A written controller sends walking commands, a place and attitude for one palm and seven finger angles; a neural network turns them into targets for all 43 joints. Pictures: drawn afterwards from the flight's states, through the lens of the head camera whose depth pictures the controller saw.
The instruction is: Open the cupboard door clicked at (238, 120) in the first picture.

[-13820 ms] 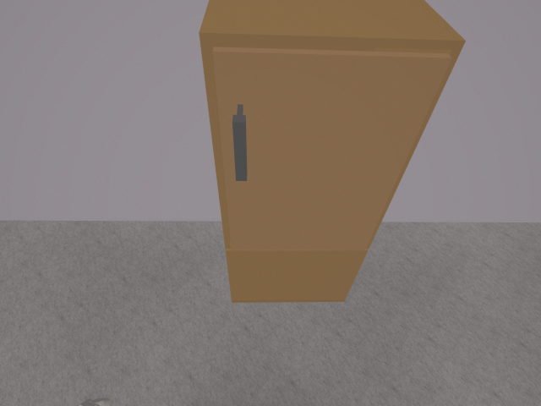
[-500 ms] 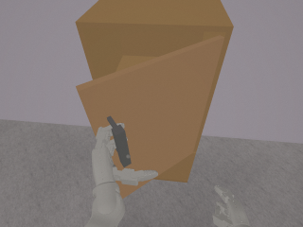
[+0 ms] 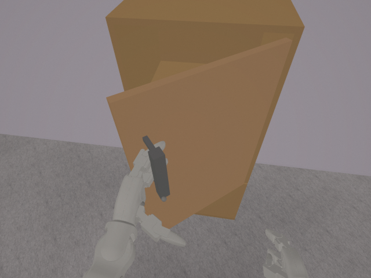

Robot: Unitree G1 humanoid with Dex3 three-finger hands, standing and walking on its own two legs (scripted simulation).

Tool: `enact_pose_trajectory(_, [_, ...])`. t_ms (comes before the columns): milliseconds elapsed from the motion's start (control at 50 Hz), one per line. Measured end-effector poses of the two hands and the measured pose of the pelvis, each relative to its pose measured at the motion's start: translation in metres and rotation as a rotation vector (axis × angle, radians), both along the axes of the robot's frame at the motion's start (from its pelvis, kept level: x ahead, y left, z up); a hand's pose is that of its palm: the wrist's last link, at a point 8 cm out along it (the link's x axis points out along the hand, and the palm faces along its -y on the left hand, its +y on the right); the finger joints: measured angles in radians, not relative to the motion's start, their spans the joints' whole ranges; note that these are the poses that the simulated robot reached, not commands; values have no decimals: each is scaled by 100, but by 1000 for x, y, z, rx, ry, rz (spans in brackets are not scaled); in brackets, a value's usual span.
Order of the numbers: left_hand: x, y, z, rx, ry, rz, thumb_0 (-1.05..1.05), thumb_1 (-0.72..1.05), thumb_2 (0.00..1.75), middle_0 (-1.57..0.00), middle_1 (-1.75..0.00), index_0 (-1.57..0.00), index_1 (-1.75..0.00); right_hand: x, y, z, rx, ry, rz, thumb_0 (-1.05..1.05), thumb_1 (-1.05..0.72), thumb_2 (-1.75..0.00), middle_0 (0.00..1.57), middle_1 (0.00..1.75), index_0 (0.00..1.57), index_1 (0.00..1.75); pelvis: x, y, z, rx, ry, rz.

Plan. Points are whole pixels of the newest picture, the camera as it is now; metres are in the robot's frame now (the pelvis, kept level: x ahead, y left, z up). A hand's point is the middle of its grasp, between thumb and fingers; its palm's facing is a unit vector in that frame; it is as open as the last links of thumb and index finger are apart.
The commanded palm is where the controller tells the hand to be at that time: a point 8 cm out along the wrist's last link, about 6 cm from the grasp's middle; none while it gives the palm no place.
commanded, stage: slide the hand sideways off the handle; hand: left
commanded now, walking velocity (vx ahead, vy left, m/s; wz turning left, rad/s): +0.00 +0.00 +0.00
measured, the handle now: (155, 168) +0.31 +0.10 +0.09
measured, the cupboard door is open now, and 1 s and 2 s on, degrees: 40 42 42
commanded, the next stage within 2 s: draw the hand back to the body in 1.02 s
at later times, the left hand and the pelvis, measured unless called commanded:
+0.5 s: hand (153, 218) +0.21 +0.08 +0.09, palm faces -0.08 -1.00 -0.04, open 16.2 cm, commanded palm +0.18 +0.14 +0.09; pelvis +0.01 -0.02 -0.01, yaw -1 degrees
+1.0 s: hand (115, 238) +0.17 +0.14 +0.08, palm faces -0.04 -1.00 -0.06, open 16.2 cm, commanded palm +0.14 +0.19 +0.09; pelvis +0.01 -0.01 -0.02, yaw -1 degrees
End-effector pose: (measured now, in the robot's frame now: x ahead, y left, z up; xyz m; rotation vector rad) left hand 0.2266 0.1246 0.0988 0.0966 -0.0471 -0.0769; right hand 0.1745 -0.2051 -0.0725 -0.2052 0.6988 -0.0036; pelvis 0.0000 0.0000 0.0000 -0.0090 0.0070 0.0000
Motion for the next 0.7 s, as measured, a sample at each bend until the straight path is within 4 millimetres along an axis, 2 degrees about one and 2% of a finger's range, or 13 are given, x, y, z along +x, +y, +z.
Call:
enact_pose_trajectory(80, [-5, -2, 0, -63, 24, -83, -1, -50, 30, -20, -36, -12, -38, -3, -3, -1, 12, -37, -27, 1, -91, -90, 21, 30, 20, 30, -1, 2, -2, 1, 3, -3])
enact_pose_trajectory(160, [-9, -6, 0, -102, 38, -59, -1, -50, 30, -15, -33, -15, -34, -3, -4, 2, 29, -78, -41, 1, -91, -90, 21, 30, 20, 30, 0, 1, -2, 8, 12, -15])
enact_pose_trajectory(300, [-15, -10, -1, -79, 35, -39, -1, -50, 30, -17, -33, -15, -32, 1, -8, 9, 36, -116, -32, 1, -91, -90, 21, 30, 20, 30, 5, -7, -4, 14, 24, -28])
enact_pose_trajectory(540, [-40, 19, -7, -49, 68, 4, -1, -50, 30, -18, -32, -17, -31, 12, -32, 8, 2, -140, -50, 1, -91, -90, 21, 30, 20, 30, 15, -18, -10, 7, 44, -21])
enact_pose_trajectory(700, [-49, 32, -8, -39, 58, -8, -1, -50, 30, -19, -32, -17, -31, 16, -38, 1, -7, -149, -67, 1, -91, -90, 21, 30, 20, 30, 17, -20, -16, 3, 65, -14])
